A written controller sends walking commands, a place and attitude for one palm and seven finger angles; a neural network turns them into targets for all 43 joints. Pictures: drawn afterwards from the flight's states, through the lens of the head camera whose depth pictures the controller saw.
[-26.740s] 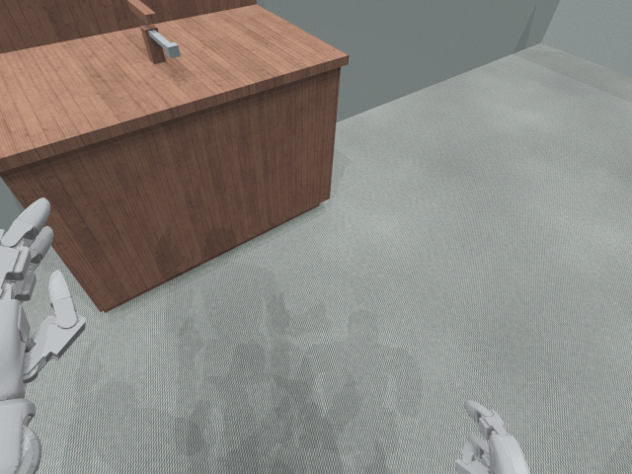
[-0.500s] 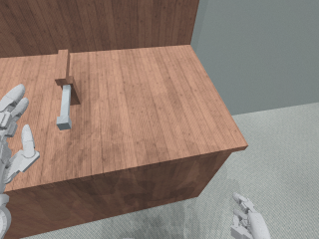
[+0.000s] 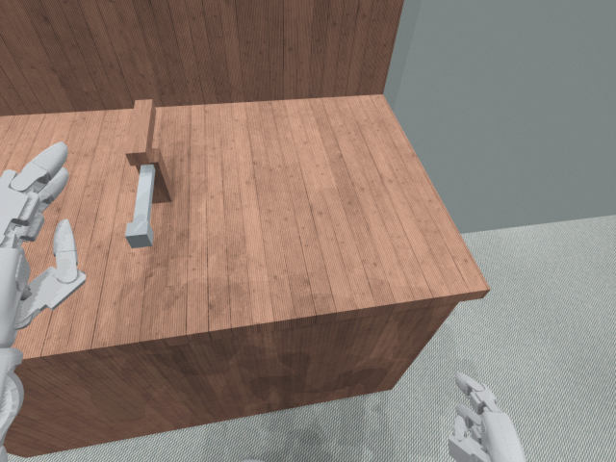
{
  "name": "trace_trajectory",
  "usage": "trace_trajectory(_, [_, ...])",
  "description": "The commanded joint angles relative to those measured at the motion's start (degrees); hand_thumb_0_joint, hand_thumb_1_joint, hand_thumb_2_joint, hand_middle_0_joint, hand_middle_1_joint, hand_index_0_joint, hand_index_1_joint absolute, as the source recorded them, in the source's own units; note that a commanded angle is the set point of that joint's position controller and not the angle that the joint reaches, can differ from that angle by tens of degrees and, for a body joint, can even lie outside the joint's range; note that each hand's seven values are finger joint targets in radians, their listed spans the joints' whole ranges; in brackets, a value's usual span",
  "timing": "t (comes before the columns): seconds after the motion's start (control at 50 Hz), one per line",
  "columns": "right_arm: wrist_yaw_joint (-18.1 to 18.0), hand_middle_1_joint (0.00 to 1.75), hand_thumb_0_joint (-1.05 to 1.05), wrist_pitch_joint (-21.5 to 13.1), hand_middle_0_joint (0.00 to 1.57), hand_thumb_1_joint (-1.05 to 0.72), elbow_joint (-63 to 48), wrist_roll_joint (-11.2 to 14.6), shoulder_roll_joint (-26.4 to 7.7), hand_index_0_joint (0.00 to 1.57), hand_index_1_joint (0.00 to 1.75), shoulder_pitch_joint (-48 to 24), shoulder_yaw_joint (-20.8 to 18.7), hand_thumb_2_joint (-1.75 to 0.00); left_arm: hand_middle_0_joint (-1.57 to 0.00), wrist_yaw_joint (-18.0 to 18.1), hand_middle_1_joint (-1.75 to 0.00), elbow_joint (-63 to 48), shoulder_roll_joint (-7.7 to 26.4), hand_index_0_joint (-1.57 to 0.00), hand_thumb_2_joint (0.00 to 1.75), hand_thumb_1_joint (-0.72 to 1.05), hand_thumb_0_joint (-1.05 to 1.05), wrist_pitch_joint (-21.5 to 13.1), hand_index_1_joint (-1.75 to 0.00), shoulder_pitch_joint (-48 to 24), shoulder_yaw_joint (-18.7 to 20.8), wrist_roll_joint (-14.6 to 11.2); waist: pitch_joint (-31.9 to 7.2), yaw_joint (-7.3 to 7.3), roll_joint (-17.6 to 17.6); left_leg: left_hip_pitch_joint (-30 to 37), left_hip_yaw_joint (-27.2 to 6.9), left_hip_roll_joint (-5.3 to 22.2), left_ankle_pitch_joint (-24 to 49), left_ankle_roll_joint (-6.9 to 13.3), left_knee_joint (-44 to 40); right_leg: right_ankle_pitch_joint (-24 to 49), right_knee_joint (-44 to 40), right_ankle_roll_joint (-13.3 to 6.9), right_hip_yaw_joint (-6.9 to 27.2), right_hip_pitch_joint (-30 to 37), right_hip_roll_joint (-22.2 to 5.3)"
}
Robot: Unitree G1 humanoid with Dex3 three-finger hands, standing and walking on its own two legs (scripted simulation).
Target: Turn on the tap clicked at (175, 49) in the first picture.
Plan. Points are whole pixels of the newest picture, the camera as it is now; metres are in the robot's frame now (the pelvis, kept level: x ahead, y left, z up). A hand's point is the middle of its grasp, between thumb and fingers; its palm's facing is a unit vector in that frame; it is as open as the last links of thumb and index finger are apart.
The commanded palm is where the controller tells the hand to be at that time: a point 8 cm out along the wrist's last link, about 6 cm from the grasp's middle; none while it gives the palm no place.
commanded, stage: turn the palm inward beside the body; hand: left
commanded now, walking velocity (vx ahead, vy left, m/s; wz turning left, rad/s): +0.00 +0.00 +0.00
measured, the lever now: (139, 234) +0.37 +0.29 +0.05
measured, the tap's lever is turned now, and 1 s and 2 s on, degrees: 0 0 0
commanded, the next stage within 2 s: none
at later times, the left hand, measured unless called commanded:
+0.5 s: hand (88, 311) +0.20 +0.23 +0.16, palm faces +0.49 -0.82 -0.29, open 7.4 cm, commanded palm +0.16 +0.26 +0.16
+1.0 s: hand (157, 311) +0.23 +0.19 +0.12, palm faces +0.38 -0.89 -0.26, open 7.4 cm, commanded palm +0.18 +0.24 +0.14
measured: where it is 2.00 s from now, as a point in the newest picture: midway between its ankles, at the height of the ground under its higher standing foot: outside the picture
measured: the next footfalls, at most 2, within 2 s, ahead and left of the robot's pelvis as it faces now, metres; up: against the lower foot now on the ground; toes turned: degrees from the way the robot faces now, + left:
none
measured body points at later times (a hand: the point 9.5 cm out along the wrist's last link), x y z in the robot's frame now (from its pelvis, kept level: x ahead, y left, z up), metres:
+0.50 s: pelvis +0.01 -0.04 -0.02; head +0.00 -0.05 +0.43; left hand +0.17 +0.27 +0.18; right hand +0.21 -0.26 -0.10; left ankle +0.06 +0.08 -0.74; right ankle +0.03 -0.12 -0.74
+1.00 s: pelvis +0.05 -0.06 -0.02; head +0.05 -0.08 +0.43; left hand +0.20 +0.24 +0.14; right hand +0.24 -0.30 -0.10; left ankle +0.06 +0.08 -0.74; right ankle +0.03 -0.12 -0.74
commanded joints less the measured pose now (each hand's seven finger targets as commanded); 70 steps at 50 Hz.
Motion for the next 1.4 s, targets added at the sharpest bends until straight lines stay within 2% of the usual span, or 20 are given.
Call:
trace_trajectory(0.0, [2.1,0.30,0.00,-2.0,0.20,-0.90,-2.5,-2.9,-11.8,0.20,0.30,-4.6,-5.7,-0.90,-0.20,0.0,-0.30,-0.8,12.5,-0.20,0.90,0.90,0.00,3.3,-0.30,-15.3,13.9,-0.2,-17.5,-1.33,5.1,11.0,-1.3,4.1,1.8,-5.2,-4.2,-0.5,4.2,-2.4,-1.5,-2.8,2.6])
trace_trajectory(0.02, [1.5,0.30,0.00,-2.5,0.20,-0.90,-4.7,-1.4,-8.9,0.20,0.30,-9.0,-4.3,-0.90,-0.20,-3.3,-0.30,-1.4,1.3,-0.20,0.90,0.90,0.00,6.0,-0.30,-13.8,5.9,-5.4,-17.0,0.28,6.6,11.0,-1.4,3.0,-2.1,-5.2,-5.1,-1.1,4.1,-2.5,-1.5,-2.2,1.7])
trace_trajectory(0.04, [1.3,0.30,0.00,-2.7,0.20,-0.90,-4.1,1.0,-8.4,0.20,0.30,-10.2,-3.7,-0.90,-0.20,-5.2,-0.30,4.0,-1.7,-0.20,0.90,0.90,0.00,9.6,-0.30,-6.1,5.6,-8.6,-14.2,0.76,6.6,11.0,-1.0,3.6,-6.1,-5.5,-6.0,-1.9,4.2,-2.6,-1.5,-2.9,2.3])
trace_trajectory(0.08, [1.3,0.30,0.00,-2.7,0.20,-0.90,-4.2,1.0,-9.3,0.20,0.30,-11.3,-3.4,-0.90,-0.20,-8.5,-0.30,-3.1,1.3,-0.20,0.90,0.90,0.00,14.7,-0.30,-2.1,5.5,-10.0,-11.1,1.91,5.7,7.7,-1.4,3.1,-7.4,-4.4,-6.9,-0.5,3.9,-2.4,-2.0,-1.0,0.9])
trace_trajectory(0.14, [2.3,0.30,0.00,-2.3,0.20,-0.90,-7.0,1.1,-7.7,0.20,0.30,-14.5,-2.1,-0.90,-0.20,-8.1,-0.30,-11.6,2.3,-0.20,0.90,0.90,0.00,17.7,-0.30,2.0,3.5,-4.3,-6.1,1.68,4.1,3.6,-0.6,3.0,-7.6,-2.9,-6.3,-1.9,5.4,-2.2,-1.8,-2.7,1.7])
trace_trajectory(0.22, [1.9,0.30,0.00,-2.4,0.20,-0.90,-6.8,-2.0,-7.5,0.20,0.30,-14.1,-3.3,-0.90,-0.20,-2.9,-0.30,-17.5,5.8,-0.20,0.90,0.90,0.00,8.5,-0.30,3.6,12.0,-3.6,-8.4,0.53,-4.0,1.2,-1.1,3.2,-8.7,-2.5,-2.0,-6.7,7.0,-1.3,-1.8,-7.0,2.5])
trace_trajectory(0.24, [1.7,0.30,0.00,-2.7,0.20,-0.90,-6.4,-2.0,-7.1,0.20,0.30,-14.3,-3.3,-0.90,-0.20,-1.2,-0.30,-22.6,9.3,-0.20,0.90,0.90,0.00,4.9,-0.30,1.6,15.5,-4.5,-10.6,1.52,-0.1,1.9,-0.5,3.0,-9.3,-2.9,-1.4,-7.6,7.4,-1.4,-1.4,-6.7,2.9])
trace_trajectory(0.26, [1.5,0.30,0.00,-3.3,0.20,-0.90,-6.7,-2.5,-6.3,0.20,0.30,-13.7,-3.6,-0.90,-0.20,0.4,-0.30,-24.1,8.3,-0.20,0.90,0.90,0.00,2.1,-0.30,1.2,15.0,-4.6,-13.6,2.13,3.2,2.3,-0.3,2.7,-8.8,-3.4,-0.6,-8.2,7.9,-1.7,-1.0,-6.2,2.6])
trace_trajectory(0.32, [1.5,0.30,0.00,-4.3,0.20,-0.90,-3.6,-2.5,-5.5,0.20,0.30,-11.2,-3.4,-0.90,-0.20,3.6,-0.30,-19.9,3.5,-0.20,0.90,0.90,0.00,-2.6,-0.30,1.6,12.0,-4.6,-10.3,0.38,11.8,0.1,0.2,2.4,-13.6,-3.0,2.8,-10.6,8.6,-1.7,0.0,-10.6,1.7])
trace_trajectory(0.4, [0.0,0.30,0.00,-4.4,0.20,-0.90,-2.1,-2.1,-7.1,0.20,0.30,-10.9,-3.3,-0.90,-0.20,1.4,-0.30,-9.9,1.7,-0.20,0.90,0.90,0.00,1.7,-0.30,-1.8,7.1,-4.6,-6.0,-2.36,7.9,-4.5,-0.1,1.6,-20.0,-1.2,5.5,-16.8,5.7,-1.0,2.1,-13.5,-0.6])
trace_trajectory(0.48, [-2.7,0.30,0.00,-4.3,0.20,-0.90,-3.3,-0.8,-7.5,0.20,0.30,-11.8,-3.2,-0.90,-0.20,-3.7,-0.30,-8.1,2.6,-0.20,0.90,0.90,0.00,11.2,-0.30,-4.0,3.2,-6.6,-7.6,-1.45,3.0,-5.4,0.8,1.3,-16.3,-0.7,7.7,-23.0,0.7,-0.6,6.7,-10.1,-2.7])
trace_trajectory(0.54, [-3.6,0.30,0.00,-4.9,0.20,-0.90,-3.5,-0.5,-6.6,0.20,0.30,-13.4,-3.0,-0.90,-0.20,-3.6,-0.30,-11.0,5.0,-0.20,0.90,0.90,0.00,12.8,-0.30,-5.8,5.2,-6.1,-8.5,-0.30,0.4,-4.9,0.5,2.0,-12.0,-0.8,9.8,-25.6,-1.3,-0.4,9.9,-8.7,-3.9])
trace_trajectory(0.64, [-2.2,0.30,0.00,-6.3,0.20,-0.90,-2.0,-1.4,-5.8,0.20,0.30,-10.5,-4.0,-0.90,-0.20,0.5,-0.30,-14.5,7.7,-0.20,0.90,0.90,0.00,5.9,-0.30,4.3,14.0,-6.8,-15.5,2.63,-0.3,-4.5,0.3,2.9,-0.6,-1.3,11.1,-2.5,4.5,0.2,8.5,-2.7,-3.9])
trace_trajectory(0.7, [-1.2,0.30,0.00,-6.5,0.20,-0.90,-1.7,-1.1,-5.5,0.20,0.30,-8.0,-4.5,-0.90,-0.20,0.4,-0.30,-13.0,2.7,-0.20,0.90,0.90,0.00,4.3,-0.30,10.6,13.8,-9.1,-19.6,2.02,0.3,-3.1,1.9,2.5,8.1,-1.2,11.7,20.4,9.7,0.9,5.2,1.0,-3.3])
trace_trajectory(0.76, [-1.3,0.30,0.00,-6.0,0.20,-0.90,-1.5,-0.3,-5.6,0.20,0.30,-6.9,-4.5,-0.90,-0.20,-1.3,-0.30,-9.0,-0.1,-0.20,0.90,0.90,0.00,6.6,-0.30,12.5,12.2,-10.4,-16.6,1.51,1.4,-3.4,2.8,2.3,9.8,-1.2,11.5,26.7,10.1,0.8,3.8,0.6,-3.2])
trace_trajectory(0.86, [-2.9,0.30,0.00,-6.9,0.20,-0.90,-2.8,0.1,-6.6,0.20,0.30,-6.5,-4.7,-0.90,-0.20,-4.1,-0.30,-11.2,-1.7,-0.20,0.90,0.90,0.00,9.1,-0.30,9.1,7.3,-10.6,-14.2,0.23,-0.5,-2.4,2.2,2.4,8.4,-0.5,11.0,22.7,8.4,1.0,4.1,-1.6,-3.1])
trace_trajectory(1.02, [-2.7,0.30,0.00,-9.9,0.20,-0.90,-2.5,-1.2,-6.6,0.20,0.30,-6.5,-4.6,-0.90,-0.20,0.4,-0.30,-16.5,-0.6,-0.20,0.90,0.90,0.00,2.5,-0.30,8.7,6.5,-8.3,-15.3,0.85,2.0,-1.4,1.0,2.0,5.8,-0.2,10.2,8.4,8.6,-0.3,2.4,-5.0,-1.9])
trace_trajectory(1.08, [-2.4,0.30,0.00,-9.5,0.20,-0.90,-2.6,-0.8,-6.3,0.20,0.30,-7.6,-4.2,-0.90,-0.20,2.1,-0.30,-14.2,-2.5,-0.20,0.90,0.90,0.00,4.1,-0.30,10.9,5.9,-8.5,-13.7,1.41,4.1,-2.7,1.1,1.9,2.9,-0.7,9.6,3.9,8.0,-0.8,2.0,-5.7,-1.8])
trace_trajectory(1.22, [-3.8,0.30,0.00,-8.6,0.20,-0.90,-4.1,-0.1,-6.7,0.20,0.30,-10.1,-2.9,-0.90,-0.20,1.7,-0.30,-14.1,-4.9,-0.20,0.90,0.90,0.00,11.6,-0.30,6.6,0.4,-9.8,-8.8,0.55,1.5,-4.6,-0.1,2.1,-6.9,-0.3,7.7,-10.1,3.6,-0.4,3.4,-8.1,-2.1])
trace_trajectory(1.38, [-3.1,0.30,0.00,-9.2,0.20,-0.90,-4.1,-0.9,-5.7,0.20,0.30,-11.5,-2.2,-0.90,-0.20,6.4,-0.30,-18.2,-4.6,-0.20,0.90,0.90,0.00,9.6,-0.30,6.9,-0.4,-6.5,-8.7,0.83,3.3,-4.8,-0.9,1.9,-13.3,-0.6,7.5,-17.5,4.0,-0.9,2.6,-10.4,-1.8])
